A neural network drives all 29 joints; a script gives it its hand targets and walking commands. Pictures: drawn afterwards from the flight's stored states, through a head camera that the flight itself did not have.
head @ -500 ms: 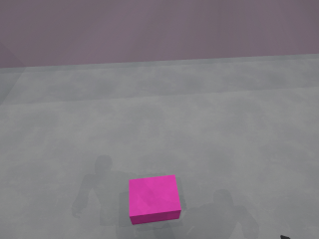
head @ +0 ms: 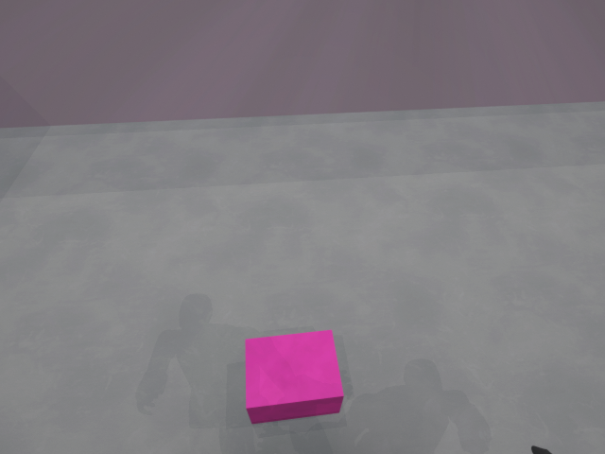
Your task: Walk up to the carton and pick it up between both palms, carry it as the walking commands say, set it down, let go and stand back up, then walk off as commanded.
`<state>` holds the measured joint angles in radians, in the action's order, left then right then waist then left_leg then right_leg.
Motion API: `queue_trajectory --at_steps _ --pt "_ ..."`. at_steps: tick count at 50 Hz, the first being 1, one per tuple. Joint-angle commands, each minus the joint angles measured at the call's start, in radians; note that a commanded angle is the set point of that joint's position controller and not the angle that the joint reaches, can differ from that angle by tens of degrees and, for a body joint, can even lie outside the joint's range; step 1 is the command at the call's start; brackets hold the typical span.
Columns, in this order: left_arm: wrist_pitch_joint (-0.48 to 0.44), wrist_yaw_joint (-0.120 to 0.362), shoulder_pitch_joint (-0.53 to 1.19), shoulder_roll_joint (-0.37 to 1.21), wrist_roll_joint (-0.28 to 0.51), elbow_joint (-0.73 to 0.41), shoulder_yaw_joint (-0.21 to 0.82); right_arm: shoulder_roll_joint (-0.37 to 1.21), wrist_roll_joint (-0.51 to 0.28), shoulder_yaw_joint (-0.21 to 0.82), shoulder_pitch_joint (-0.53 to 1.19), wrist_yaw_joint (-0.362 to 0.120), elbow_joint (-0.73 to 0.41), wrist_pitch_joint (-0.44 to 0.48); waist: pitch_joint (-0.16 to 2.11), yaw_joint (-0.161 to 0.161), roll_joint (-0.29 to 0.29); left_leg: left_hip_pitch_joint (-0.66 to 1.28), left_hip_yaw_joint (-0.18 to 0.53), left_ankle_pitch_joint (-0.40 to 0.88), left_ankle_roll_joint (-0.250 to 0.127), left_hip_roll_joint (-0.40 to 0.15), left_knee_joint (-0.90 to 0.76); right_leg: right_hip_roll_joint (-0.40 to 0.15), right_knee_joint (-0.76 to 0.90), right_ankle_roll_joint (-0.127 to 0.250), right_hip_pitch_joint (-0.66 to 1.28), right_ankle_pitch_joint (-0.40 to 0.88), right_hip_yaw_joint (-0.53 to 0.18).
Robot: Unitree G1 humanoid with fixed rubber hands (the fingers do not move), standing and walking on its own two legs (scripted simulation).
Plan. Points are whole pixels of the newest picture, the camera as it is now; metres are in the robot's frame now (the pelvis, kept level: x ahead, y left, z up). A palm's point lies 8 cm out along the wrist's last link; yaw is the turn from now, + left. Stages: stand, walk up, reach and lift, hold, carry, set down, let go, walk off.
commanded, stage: walk up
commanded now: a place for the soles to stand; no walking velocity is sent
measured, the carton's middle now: (292, 376) +0.46 +0.04 -0.67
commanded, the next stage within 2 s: reach and lift in 0.50 s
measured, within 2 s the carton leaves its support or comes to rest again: neither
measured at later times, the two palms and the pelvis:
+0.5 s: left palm out of the picture +0.05 +0.31 -0.10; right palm out of the picture +0.06 -0.31 -0.08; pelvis -0.01 +0.00 +0.01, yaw +0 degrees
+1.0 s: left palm out of the picture +0.16 +0.29 -0.13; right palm (504, 437) +0.17 -0.27 -0.11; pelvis +0.01 +0.01 -0.02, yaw +0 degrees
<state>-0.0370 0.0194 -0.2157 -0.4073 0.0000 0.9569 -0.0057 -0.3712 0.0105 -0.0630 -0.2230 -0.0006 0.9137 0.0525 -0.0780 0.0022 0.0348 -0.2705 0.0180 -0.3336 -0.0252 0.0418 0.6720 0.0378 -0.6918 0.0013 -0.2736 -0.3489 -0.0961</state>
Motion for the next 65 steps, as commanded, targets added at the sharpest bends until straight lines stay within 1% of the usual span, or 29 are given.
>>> queue_trajectory --at_steps 1,4,6,11,15,18,25,26,27,28,29,31,33,34,37,39,41,43,44,46,50,55,56,58,60,61,62,63,65 --pt "-0.034 -0.036 0.115 -0.229 -0.007 -0.045 -0.045 -0.218 -0.004 -0.02 0.086 0.003 -0.017 -0.006 0.08 0.016 -0.055 0.059 0.145 0.173 -0.041 -0.098 -0.175 -0.168 0.22 0.103 -0.008 0.169 -0.18" --pt "-0.028 -0.034 0.115 -0.208 -0.003 -0.045 -0.038 -0.226 0.001 -0.019 0.098 -0.001 -0.015 -0.003 0.087 0.006 -0.085 0.063 0.194 0.133 -0.064 -0.139 -0.244 -0.119 0.204 0.073 -0.004 0.11 -0.109" --pt "-0.027 -0.033 0.092 -0.199 -0.004 -0.037 -0.038 -0.228 0.001 -0.016 0.109 -0.001 -0.016 -0.003 0.102 -0.006 -0.092 0.041 0.219 0.091 -0.071 -0.163 -0.267 -0.107 0.21 0.069 0.032 0.081 -0.091" --pt "-0.033 -0.03 0.093 -0.212 -0.007 -0.027 -0.038 -0.219 0.001 -0.012 0.106 -0.003 -0.011 -0.004 0.116 0.0 -0.082 0.061 0.179 0.107 -0.049 -0.134 -0.264 -0.132 0.249 0.073 0.037 0.118 -0.118" --pt "-0.032 -0.03 0.094 -0.205 -0.006 -0.022 -0.036 -0.219 0.002 -0.011 0.104 -0.004 -0.008 -0.004 0.143 -0.001 -0.093 0.089 0.176 0.139 -0.05 -0.143 -0.274 -0.128 0.251 0.064 0.052 0.153 -0.104" --pt "-0.032 -0.03 0.09 -0.205 -0.007 -0.021 -0.034 -0.217 0.0 -0.01 0.104 -0.004 -0.009 -0.005 0.154 0.0 -0.084 0.095 0.174 0.147 -0.051 -0.147 -0.275 -0.127 0.254 0.063 0.058 0.166 -0.099" --pt "-0.031 -0.03 0.089 -0.202 -0.007 -0.019 -0.033 -0.215 0.002 -0.009 0.099 -0.006 -0.004 -0.008 0.153 0.001 -0.092 0.094 0.177 0.136 -0.051 -0.15 -0.292 -0.124 0.264 0.061 0.051 0.155 -0.095" --pt "0.069 -0.005 0.378 -0.117 -0.019 -0.37 -0.162 -0.132 -0.031 -0.078 0.371 -0.036 -0.355 -0.099 0.04 0.027 -0.131 -0.076 -0.055 -0.165 0.023 -0.052 -0.122 -0.06 0.141 -0.018 -0.204 -0.133 0.095" --pt "0.127 0.013 0.354 -0.136 -0.047 -0.488 -0.168 -0.144 -0.026 -0.055 0.34 -0.045 -0.421 -0.141 -0.041 0.015 -0.147 -0.106 -0.07 -0.305 0.005 -0.054 -0.154 -0.047 0.138 -0.022 -0.14 -0.237 0.119" --pt "0.16 0.025 0.364 -0.142 -0.044 -0.484 -0.163 -0.162 -0.023 -0.064 0.338 -0.053 -0.424 -0.173 -0.051 0.03 -0.107 -0.067 -0.088 -0.326 0.011 -0.046 -0.144 -0.056 0.154 -0.011 -0.138 -0.29 0.109" --pt "0.185 0.035 0.353 -0.155 -0.046 -0.496 -0.175 -0.171 -0.007 -0.084 0.331 -0.054 -0.44 -0.193 -0.081 0.034 -0.079 -0.001 -0.1 -0.296 0.029 -0.024 -0.119 -0.067 0.181 0.002 -0.18 -0.308 0.097" --pt "0.227 0.045 0.276 -0.152 -0.05 -0.514 -0.21 -0.129 0.004 -0.073 0.279 -0.051 -0.451 -0.22 -0.059 0.014 0.011 0.202 -0.121 -0.104 0.048 0.033 -0.052 -0.11 0.275 0.05 -0.278 -0.307 0.059" --pt "0.249 0.045 0.203 -0.117 -0.074 -0.489 -0.216 -0.106 0.02 -0.086 0.21 -0.039 -0.423 -0.23 -0.08 0.014 0.033 0.275 -0.103 -0.03 0.061 0.047 -0.034 -0.122 0.323 0.073 -0.341 -0.278 0.045" --pt "0.255 0.044 0.173 -0.101 -0.092 -0.482 -0.22 -0.094 0.02 -0.08 0.187 -0.04 -0.407 -0.232 -0.094 0.009 0.009 0.27 -0.097 -0.015 0.062 0.043 -0.035 -0.122 0.323 0.077 -0.339 -0.258 0.044" --pt "0.248 0.041 0.122 -0.071 -0.107 -0.435 -0.218 -0.085 0.033 -0.074 0.172 -0.047 -0.385 -0.235 -0.102 -0.005 -0.039 0.144 -0.087 -0.016 0.059 0.01 -0.071 -0.08 0.255 0.047 -0.268 -0.185 0.065" --pt "0.22 0.033 0.16 -0.061 -0.114 -0.443 -0.212 -0.073 0.033 -0.07 0.219 -0.052 -0.407 -0.216 -0.087 -0.017 -0.074 0.012 -0.064 -0.036 0.054 -0.019 -0.071 -0.049 0.164 0.017 -0.225 -0.125 0.075" --pt "0.206 0.021 0.226 -0.038 -0.102 -0.473 -0.195 -0.067 0.025 -0.067 0.28 -0.057 -0.425 -0.213 -0.054 -0.016 -0.121 -0.12 -0.031 -0.087 0.05 -0.051 -0.08 -0.011 0.061 -0.01 -0.18 -0.079 0.09" --pt "0.197 0.017 0.308 -0.02 -0.087 -0.505 -0.185 -0.057 0.008 -0.068 0.343 -0.054 -0.449 -0.203 -0.011 -0.017 -0.116 -0.144 -0.014 -0.061 0.054 -0.041 -0.017 -0.014 0.007 -0.002 -0.225 -0.058 0.082" --pt "0.192 0.011 0.325 -0.006 -0.078 -0.508 -0.181 -0.048 0.006 -0.067 0.356 -0.053 -0.453 -0.197 0.022 -0.015 -0.1 -0.129 -0.005 0.001 0.058 -0.036 0.024 -0.014 -0.012 0.001 -0.252 -0.026 0.077" --pt "0.189 0.002 0.352 0.006 -0.071 -0.524 -0.186 -0.058 0.018 -0.086 0.372 -0.045 -0.462 -0.185 0.123 -0.011 -0.098 -0.108 0.008 0.131 0.068 -0.029 0.091 -0.01 -0.055 -0.001 -0.264 0.064 0.082" --pt "0.175 -0.027 0.392 0.004 -0.061 -0.544 -0.195 -0.06 0.027 -0.124 0.393 -0.022 -0.462 -0.162 0.275 -0.01 -0.115 -0.103 0.032 0.409 0.078 -0.025 0.192 0.001 -0.146 -0.015 -0.312 0.228 0.095" --pt "0.168 -0.05 0.433 -0.001 -0.025 -0.505 -0.198 -0.053 0.027 -0.155 0.433 0.007 -0.421 -0.157 0.414 0.018 -0.114 -0.132 0.058 0.636 0.064 -0.018 0.275 0.001 -0.217 -0.016 -0.391 0.388 0.09" --pt "0.166 -0.054 0.438 -0.005 -0.022 -0.495 -0.203 -0.047 0.024 -0.153 0.443 0.011 -0.419 -0.156 0.448 0.013 -0.112 -0.137 0.063 0.666 0.059 -0.013 0.287 -0.001 -0.229 -0.016 -0.404 0.411 0.086" --pt "0.161 -0.055 0.47 -0.003 -0.003 -0.484 -0.2 -0.044 0.02 -0.159 0.476 0.019 -0.407 -0.156 0.502 0.022 -0.109 -0.146 0.069 0.696 0.054 -0.014 0.311 -0.002 -0.247 -0.012 -0.451 0.432 0.082" --pt "0.161 -0.055 0.501 -0.01 0.005 -0.472 -0.21 -0.05 0.011 -0.155 0.515 0.022 -0.406 -0.16 0.546 0.02 -0.1 -0.162 0.074 0.686 0.05 -0.014 0.329 -0.001 -0.261 -0.01 -0.487 0.432 0.078" --pt "0.162 -0.054 0.531 -0.021 0.005 -0.474 -0.22 -0.038 0.0 -0.146 0.548 0.024 -0.413 -0.163 0.568 0.006 -0.1 -0.186 0.072 0.666 0.044 -0.01 0.337 -0.002 -0.267 -0.009 -0.492 0.433 0.074" --pt "0.162 -0.053 0.546 -0.024 0.008 -0.474 -0.223 -0.043 -0.003 -0.147 0.564 0.026 -0.415 -0.164 0.582 0.005 -0.091 -0.196 0.072 0.666 0.044 -0.012 0.342 -0.002 -0.275 -0.011 -0.507 0.432 0.076" --pt "0.168 -0.05 0.587 -0.014 0.021 -0.471 -0.214 -0.047 -0.009 -0.149 0.606 0.028 -0.417 -0.17 0.586 0.013 -0.083 -0.217 0.076 0.624 0.042 -0.015 0.347 -0.002 -0.277 -0.008 -0.525 0.411 0.07" --pt "0.176 -0.046 0.653 -0.031 0.025 -0.475 -0.222 -0.044 -0.023 -0.141 0.67 0.031 -0.421 -0.182 0.608 -0.002 -0.079 -0.26 0.07 0.552 0.039 -0.016 0.349 -0.002 -0.284 -0.009 -0.533 0.379 0.071"
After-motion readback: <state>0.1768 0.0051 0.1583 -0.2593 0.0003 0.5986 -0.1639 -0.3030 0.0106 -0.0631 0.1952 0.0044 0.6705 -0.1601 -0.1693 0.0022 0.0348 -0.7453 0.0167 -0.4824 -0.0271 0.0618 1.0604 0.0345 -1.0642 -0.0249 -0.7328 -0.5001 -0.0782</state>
